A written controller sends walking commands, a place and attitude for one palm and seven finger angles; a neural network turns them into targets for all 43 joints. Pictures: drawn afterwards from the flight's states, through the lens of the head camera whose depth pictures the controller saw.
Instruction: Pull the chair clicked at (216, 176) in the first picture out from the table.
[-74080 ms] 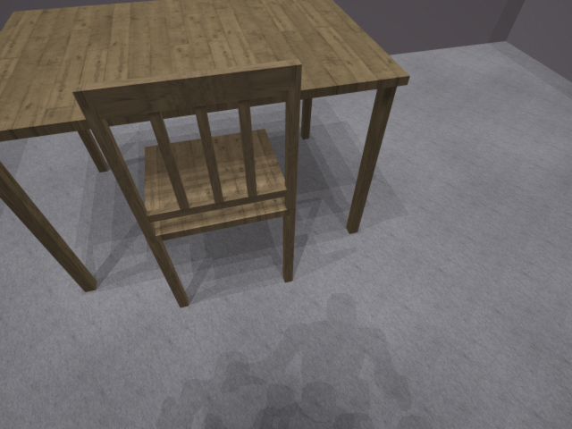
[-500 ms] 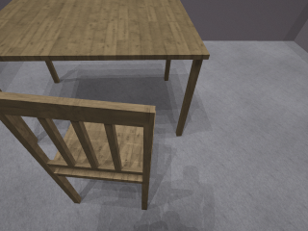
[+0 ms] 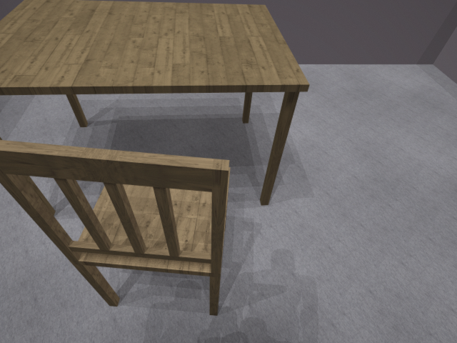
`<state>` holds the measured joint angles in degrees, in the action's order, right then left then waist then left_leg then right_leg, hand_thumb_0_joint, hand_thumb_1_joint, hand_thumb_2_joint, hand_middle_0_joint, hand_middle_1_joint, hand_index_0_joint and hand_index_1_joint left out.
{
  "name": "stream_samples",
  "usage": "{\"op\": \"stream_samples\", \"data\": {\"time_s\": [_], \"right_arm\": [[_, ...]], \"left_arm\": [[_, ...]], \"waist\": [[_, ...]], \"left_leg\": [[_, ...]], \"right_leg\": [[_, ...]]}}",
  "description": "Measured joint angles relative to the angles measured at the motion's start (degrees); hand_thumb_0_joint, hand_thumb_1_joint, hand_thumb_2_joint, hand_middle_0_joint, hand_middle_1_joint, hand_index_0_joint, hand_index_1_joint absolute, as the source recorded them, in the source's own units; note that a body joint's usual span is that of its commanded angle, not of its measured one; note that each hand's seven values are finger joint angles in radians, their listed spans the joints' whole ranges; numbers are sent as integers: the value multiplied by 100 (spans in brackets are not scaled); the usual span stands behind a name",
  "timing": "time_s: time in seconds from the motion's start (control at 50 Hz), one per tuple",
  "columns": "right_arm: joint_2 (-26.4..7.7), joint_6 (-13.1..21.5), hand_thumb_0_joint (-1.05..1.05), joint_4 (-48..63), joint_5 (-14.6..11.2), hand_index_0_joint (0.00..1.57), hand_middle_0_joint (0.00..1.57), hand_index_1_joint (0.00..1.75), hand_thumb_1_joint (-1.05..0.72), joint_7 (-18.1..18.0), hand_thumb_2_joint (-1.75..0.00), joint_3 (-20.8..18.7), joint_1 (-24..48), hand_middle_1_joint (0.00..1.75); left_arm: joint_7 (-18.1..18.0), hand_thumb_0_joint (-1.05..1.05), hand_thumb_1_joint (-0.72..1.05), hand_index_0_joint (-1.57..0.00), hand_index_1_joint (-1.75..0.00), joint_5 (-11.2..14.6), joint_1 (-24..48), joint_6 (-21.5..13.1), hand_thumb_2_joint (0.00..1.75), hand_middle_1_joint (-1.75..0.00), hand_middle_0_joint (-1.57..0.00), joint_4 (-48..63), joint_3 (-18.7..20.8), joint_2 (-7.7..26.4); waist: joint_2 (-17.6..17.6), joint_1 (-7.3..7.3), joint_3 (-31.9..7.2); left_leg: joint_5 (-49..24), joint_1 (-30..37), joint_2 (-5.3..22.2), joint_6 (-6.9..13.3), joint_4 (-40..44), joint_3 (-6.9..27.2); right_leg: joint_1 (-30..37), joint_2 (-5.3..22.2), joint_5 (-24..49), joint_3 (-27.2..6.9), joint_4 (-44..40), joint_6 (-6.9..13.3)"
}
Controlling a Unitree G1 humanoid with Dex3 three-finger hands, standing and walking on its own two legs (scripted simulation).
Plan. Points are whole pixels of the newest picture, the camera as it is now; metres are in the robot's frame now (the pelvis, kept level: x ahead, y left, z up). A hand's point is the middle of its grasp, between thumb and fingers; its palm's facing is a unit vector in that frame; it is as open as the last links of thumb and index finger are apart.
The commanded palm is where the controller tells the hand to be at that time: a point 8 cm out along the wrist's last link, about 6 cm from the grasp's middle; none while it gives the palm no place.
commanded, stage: look again from close up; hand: left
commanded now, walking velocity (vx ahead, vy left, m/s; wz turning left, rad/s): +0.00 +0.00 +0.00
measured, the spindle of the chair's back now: (128, 220) +0.38 +0.26 -0.09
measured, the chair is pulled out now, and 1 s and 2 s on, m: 0.33 0.33 0.33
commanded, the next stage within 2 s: shuffle to correct the standing spot in 0.44 s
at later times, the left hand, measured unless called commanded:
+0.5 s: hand out of the picture -0.04 +0.15 -0.18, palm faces +0.02 -0.99 -0.13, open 7.4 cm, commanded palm none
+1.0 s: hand out of the picture -0.04 +0.16 -0.19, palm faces +0.00 -0.98 -0.22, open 7.4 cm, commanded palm none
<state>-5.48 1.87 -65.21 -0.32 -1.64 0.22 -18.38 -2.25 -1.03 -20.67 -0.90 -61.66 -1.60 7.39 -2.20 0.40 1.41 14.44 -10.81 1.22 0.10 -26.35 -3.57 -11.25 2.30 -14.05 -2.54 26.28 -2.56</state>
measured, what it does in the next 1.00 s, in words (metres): shifts its weight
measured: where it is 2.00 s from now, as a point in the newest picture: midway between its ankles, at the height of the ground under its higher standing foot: outside the picture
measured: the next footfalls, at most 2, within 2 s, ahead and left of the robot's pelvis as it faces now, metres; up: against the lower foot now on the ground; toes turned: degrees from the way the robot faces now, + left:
none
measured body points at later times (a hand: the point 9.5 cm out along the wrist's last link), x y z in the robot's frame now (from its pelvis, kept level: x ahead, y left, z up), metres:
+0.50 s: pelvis -0.01 +0.00 +0.00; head +0.00 +0.02 +0.45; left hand -0.04 +0.20 -0.17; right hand -0.03 -0.20 -0.16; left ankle +0.00 +0.12 -0.74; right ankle +0.00 -0.15 -0.74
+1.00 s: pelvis -0.05 -0.02 -0.01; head -0.02 -0.02 +0.43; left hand -0.04 +0.21 -0.17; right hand -0.02 -0.25 -0.17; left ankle +0.00 +0.12 -0.74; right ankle +0.00 -0.15 -0.74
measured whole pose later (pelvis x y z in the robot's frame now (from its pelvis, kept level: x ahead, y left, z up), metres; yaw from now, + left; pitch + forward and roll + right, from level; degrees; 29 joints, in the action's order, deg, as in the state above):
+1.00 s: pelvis -0.05 -0.02 -0.01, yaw +0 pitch -1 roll +1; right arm -8.0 -1.5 -59.0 0.0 -1.4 -3.0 -13.0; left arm -2.0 -1.8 -17.4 1.7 -55.9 0.7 10.2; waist -1.2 -0.1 4.7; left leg 13.9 -19.8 3.1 -1.3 -34.4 -2.6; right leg -20.9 0.4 -14.2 -2.0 35.7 -0.7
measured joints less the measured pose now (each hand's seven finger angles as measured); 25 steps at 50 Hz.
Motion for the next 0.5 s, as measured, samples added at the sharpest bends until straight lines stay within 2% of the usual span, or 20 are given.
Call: {"op": "stream_samples", "data": {"time_s": [0.5], "right_arm": [[48, -14, 0, 8, -4, 20, 20, 30, -92, 7, -90, 3, -40, 29]], "left_arm": [[2, 0, 91, -20, -30, -8, -85, 9, 89, -30, -19, -25, -1, -19]], "waist": [[6, 7, 11]], "left_leg": [[-40, -63, 1, 5, -30, 12]], "right_leg": [[-45, 0, 53, 10, 1, -3]]}}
